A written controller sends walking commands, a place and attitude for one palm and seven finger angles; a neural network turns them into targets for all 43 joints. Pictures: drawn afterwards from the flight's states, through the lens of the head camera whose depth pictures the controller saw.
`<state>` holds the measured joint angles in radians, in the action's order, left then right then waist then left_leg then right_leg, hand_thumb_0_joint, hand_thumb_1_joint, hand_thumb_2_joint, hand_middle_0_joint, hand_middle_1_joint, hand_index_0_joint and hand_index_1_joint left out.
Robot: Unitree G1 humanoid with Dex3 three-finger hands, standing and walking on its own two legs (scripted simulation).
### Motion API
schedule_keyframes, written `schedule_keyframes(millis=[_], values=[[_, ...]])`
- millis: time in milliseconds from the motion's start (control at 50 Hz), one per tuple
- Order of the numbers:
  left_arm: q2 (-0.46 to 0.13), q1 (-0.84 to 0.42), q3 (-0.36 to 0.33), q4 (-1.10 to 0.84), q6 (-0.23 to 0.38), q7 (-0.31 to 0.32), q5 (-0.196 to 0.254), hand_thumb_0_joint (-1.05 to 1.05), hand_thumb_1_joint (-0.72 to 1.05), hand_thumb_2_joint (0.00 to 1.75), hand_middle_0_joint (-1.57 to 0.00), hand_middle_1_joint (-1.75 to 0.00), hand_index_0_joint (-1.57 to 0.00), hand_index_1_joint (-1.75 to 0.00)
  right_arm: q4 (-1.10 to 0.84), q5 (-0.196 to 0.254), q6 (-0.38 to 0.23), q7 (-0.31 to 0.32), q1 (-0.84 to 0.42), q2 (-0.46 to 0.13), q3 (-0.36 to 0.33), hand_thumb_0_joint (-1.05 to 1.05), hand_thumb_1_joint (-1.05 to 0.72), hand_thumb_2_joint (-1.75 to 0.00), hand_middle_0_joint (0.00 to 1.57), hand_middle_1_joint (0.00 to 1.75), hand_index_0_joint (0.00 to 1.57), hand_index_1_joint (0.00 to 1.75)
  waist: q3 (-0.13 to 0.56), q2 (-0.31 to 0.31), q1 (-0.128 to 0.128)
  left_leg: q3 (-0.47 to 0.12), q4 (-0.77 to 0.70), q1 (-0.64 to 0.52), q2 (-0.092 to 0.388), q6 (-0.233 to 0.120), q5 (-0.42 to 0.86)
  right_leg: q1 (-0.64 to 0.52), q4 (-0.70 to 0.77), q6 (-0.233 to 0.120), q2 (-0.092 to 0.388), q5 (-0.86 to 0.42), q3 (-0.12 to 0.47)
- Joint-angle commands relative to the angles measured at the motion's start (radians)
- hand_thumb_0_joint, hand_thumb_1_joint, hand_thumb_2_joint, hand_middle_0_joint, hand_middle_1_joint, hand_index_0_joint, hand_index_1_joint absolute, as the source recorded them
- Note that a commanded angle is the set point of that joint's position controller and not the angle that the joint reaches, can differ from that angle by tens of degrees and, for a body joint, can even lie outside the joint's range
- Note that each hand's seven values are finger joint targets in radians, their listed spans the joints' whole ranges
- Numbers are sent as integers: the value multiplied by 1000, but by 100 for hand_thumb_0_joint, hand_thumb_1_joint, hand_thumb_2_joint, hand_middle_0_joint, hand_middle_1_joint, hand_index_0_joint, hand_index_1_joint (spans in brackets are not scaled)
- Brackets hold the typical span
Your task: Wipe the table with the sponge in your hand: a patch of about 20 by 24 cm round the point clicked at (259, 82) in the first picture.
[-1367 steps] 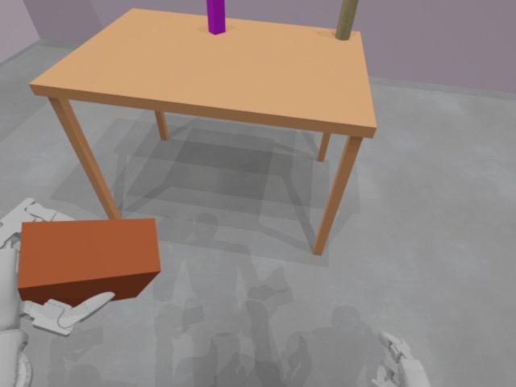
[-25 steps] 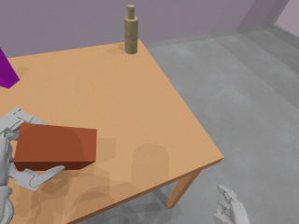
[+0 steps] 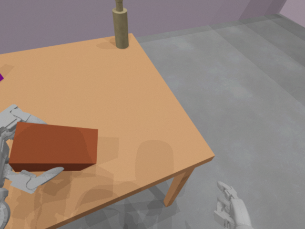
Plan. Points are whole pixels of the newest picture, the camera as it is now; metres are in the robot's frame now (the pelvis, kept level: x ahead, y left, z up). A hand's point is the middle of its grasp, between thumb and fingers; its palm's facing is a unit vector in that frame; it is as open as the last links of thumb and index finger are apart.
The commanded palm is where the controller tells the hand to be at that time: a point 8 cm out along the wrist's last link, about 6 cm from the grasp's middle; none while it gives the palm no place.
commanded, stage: shuffle to correct the standing spot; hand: left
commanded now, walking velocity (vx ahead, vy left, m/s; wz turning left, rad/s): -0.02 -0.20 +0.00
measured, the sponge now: (67, 151) +0.24 +0.20 +0.13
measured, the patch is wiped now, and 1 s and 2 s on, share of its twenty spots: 0.00 0.00 0.00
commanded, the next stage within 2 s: come to a stop and stand still in 0.20 s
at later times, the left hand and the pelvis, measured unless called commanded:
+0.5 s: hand (77, 148) +0.23 +0.17 +0.16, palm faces +0.33 -0.85 -0.41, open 10.5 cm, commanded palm +0.17 +0.21 +0.17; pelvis +0.01 -0.07 +0.00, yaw +0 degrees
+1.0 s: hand (47, 147) +0.23 +0.22 +0.15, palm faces +0.36 -0.85 -0.38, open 10.5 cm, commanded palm +0.18 +0.26 +0.17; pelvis +0.02 -0.02 +0.00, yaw +1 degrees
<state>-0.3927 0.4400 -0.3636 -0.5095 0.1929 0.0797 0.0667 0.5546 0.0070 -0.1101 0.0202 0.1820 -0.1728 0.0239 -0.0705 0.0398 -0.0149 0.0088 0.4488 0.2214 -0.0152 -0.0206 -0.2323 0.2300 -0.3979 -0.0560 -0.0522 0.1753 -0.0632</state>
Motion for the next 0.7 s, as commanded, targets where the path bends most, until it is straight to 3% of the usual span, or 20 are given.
schedule_keyframes(millis=[0, 60, 140, 220, 260, 300, 340, 360, 400, 420, 440, 460, 520, 540, 600, 680], values=[[-158, -44, -125, -225, 60, 22, 24, 0, 10, 130, -120, -160, -120, -160, -154, 7, -56, 17, -63, -154, -77, 0, -90, -90, 20, 30, 20, 30, 203, -118, 3, -116, -70, 21, 162, 16, 179, -135, 11, 31, 95, -145, 102], [-137, -44, -105, -219, 49, 23, 31, 0, 10, 130, -120, -160, -120, -160, -150, 9, -56, 23, -66, -154, -76, 0, -90, -90, 20, 30, 20, 30, 197, -102, 8, -99, -52, 16, 144, 3, 98, -101, 36, 26, 102, -123, 130], [-153, -59, -111, -223, 32, 33, 33, 0, 10, 130, -120, -160, -120, -160, -141, 18, -56, 27, -81, -155, -77, 0, -90, -90, 20, 30, 20, 30, 182, -73, 11, -70, -13, -5, 117, -1, 27, -40, 79, 19, 123, -67, 176], [-165, -67, -113, -228, 23, 38, 34, 0, 10, 130, -120, -160, -120, -160, -141, 15, -49, 29, -60, -160, -85, 0, -90, -90, 20, 30, 20, 30, 180, -21, 12, -34, 69, -10, 90, -7, -16, -8, 139, 32, 178, 7, 224], [-148, -45, -99, -226, 19, 47, 38, 0, 10, 130, -120, -160, -120, -160, -134, 17, -43, 28, -64, -153, -78, 0, -90, -90, 20, 30, 20, 30, 175, -23, 20, -26, 90, -22, 80, -9, -30, 28, 169, 28, 191, 73, 227], [-170, -35, -122, -239, 21, 49, 39, 0, 10, 130, -120, -160, -120, -160, -137, 19, -41, 28, -66, -159, -82, 0, -90, -90, 20, 30, 20, 30, 187, -18, 17, -23, 107, -13, 77, -8, -6, -3, 171, 43, 207, 25, 245], [-182, 5, -140, -240, 26, 68, 36, 0, 10, 130, -120, -160, -120, -160, -130, 28, -39, 26, -92, -154, -69, 0, -90, -90, 20, 30, 20, 30, 193, -74, 12, -37, 102, -5, 69, -8, 17, -34, 178, 54, 228, -7, 264], [-157, 17, -121, -238, 31, 69, 34, 0, 10, 130, -120, -160, -120, -160, -129, 23, -35, 27, -88, -150, -62, 0, -90, -90, 20, 30, 20, 30, 207, -88, 12, -35, 91, -4, 67, -12, 31, -60, 180, 70, 226, -20, 264], [-179, 29, -138, -250, 37, 74, 29, 0, 10, 130, -120, -160, -120, -160, -132, 23, -32, 31, -93, -152, -59, 0, -90, -90, 20, 30, 20, 30, 207, -94, 5, -38, 78, 26, 68, -14, 52, -120, 183, 111, 226, -97, 269], [-176, 30, -136, -245, 39, 76, 26, 0, 10, 130, -120, -160, -120, -160, -130, 24, -29, 31, -90, -151, -57, 0, -90, -90, 20, 30, 20, 30, 215, -68, 2, -40, 76, 48, 66, -13, 63, -164, 178, 130, 231, -140, 267], [-188, 45, -144, -225, 36, 81, 23, 0, 10, 130, -120, -160, -120, -160, -118, 25, -25, 31, -103, -156, -54, 0, -90, -90, 20, 30, 20, 30, 198, -82, 2, -43, 62, 27, 68, -14, 68, -135, 178, 123, 231, -149, 257], [-163, 42, -122, -219, 37, 78, 22, 0, 10, 130, -120, -160, -120, -160, -122, 23, -21, 33, -98, -153, -53, 0, -90, -90, 20, 30, 20, 30, 201, -71, 2, -42, 55, 25, 71, -16, 83, -150, 170, 128, 226, -171, 248], [-163, 26, -118, -180, 32, 73, 17, 0, 10, 130, -120, -160, -120, -160, -126, 24, -16, 36, -94, -157, -52, 0, -90, -90, 20, 30, 20, 30, 184, -31, -2, -48, 36, 23, 77, -18, 105, -163, 163, 145, 216, -234, 226], [-162, 20, -110, -164, 26, 75, 14, 0, 10, 130, -120, -160, -120, -160, -113, 24, -12, 36, -104, -160, -50, 0, -90, -90, 20, 30, 20, 30, 171, -45, 1, -47, 27, 1, 82, -20, 112, -131, 158, 135, 218, -226, 215], [-146, 2, -96, -135, 16, 68, 14, 0, 10, 130, -120, -160, -120, -160, -122, 24, -4, 38, -92, -163, -54, 0, -90, -90, 20, 30, 20, 30, 184, 21, -1, -52, 20, -15, 85, -22, 130, -145, 153, 143, 204, -238, 198], [-139, -28, -78, -150, 7, 65, 8, 0, 10, 130, -120, -160, -120, -160, -125, 24, 5, 38, -103, -162, -55, 0, -90, -90, 20, 30, 20, 30, 193, 12, -2, -53, 12, -50, 87, -29, 149, -134, 145, 131, 200, -237, 198]])
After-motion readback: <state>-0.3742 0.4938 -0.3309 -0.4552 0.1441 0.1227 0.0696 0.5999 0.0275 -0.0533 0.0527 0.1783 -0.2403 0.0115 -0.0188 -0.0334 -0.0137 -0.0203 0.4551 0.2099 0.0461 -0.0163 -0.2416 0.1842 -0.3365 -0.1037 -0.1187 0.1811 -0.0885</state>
